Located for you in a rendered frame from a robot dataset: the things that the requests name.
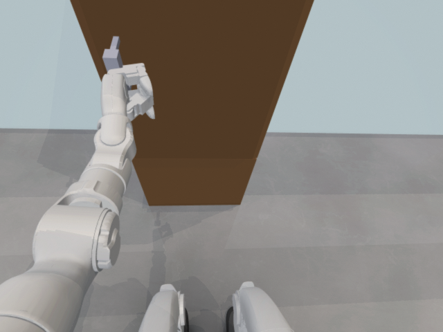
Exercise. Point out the handle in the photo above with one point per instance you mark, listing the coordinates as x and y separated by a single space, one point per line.
112 58

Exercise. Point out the left robot hand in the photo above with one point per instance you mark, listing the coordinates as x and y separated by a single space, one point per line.
116 99

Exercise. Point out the cupboard door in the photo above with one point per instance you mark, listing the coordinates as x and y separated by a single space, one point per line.
214 66

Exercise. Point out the left robot thigh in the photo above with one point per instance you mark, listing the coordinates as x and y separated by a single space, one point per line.
166 313

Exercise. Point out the robot right shin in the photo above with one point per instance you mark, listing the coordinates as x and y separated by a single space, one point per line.
236 326

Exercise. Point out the robot left forearm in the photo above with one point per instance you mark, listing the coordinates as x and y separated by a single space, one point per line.
105 178

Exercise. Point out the robot left upper arm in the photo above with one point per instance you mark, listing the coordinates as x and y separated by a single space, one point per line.
73 244

